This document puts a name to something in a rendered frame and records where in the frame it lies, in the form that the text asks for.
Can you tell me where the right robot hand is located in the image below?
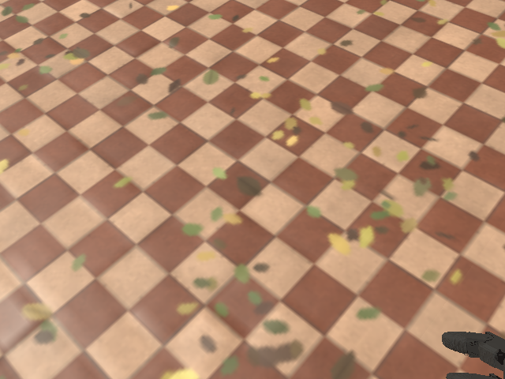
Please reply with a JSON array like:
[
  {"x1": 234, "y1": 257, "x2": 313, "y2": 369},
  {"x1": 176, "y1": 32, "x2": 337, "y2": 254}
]
[{"x1": 442, "y1": 332, "x2": 505, "y2": 379}]

